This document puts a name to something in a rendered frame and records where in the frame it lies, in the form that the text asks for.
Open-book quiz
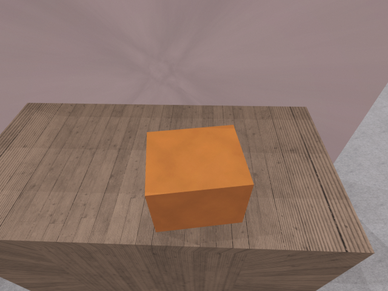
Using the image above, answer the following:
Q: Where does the pedestal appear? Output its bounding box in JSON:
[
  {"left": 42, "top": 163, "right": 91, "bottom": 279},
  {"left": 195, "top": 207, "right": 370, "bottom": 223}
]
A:
[{"left": 0, "top": 103, "right": 375, "bottom": 291}]

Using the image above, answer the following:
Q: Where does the carton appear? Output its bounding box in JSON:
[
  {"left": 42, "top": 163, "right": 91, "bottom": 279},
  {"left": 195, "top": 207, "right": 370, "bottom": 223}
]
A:
[{"left": 145, "top": 125, "right": 254, "bottom": 232}]

